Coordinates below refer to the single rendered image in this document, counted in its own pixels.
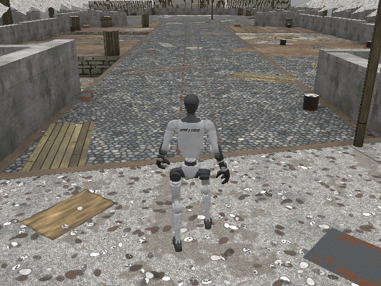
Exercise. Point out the right robot forearm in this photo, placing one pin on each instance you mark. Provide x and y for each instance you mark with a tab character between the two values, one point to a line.
220	160

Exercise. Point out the robot left upper arm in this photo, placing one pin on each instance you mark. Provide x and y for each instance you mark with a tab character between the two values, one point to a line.
172	125

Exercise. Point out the robot left thigh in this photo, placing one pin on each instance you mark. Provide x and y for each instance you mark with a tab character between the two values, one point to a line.
175	185

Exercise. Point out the right robot hand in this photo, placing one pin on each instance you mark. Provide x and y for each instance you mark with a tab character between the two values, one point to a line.
226	175

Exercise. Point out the robot right upper arm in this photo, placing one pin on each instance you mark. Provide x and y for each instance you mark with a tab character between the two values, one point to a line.
212	136

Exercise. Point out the left robot hand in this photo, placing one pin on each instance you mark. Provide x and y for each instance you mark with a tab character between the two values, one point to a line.
164	161

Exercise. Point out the robot thigh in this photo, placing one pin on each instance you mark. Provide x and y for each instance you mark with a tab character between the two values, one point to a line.
175	185
204	176

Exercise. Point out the robot right thigh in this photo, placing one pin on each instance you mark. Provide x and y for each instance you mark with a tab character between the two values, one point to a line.
204	176

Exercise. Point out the left robot forearm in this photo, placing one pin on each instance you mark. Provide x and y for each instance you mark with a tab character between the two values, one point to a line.
161	154

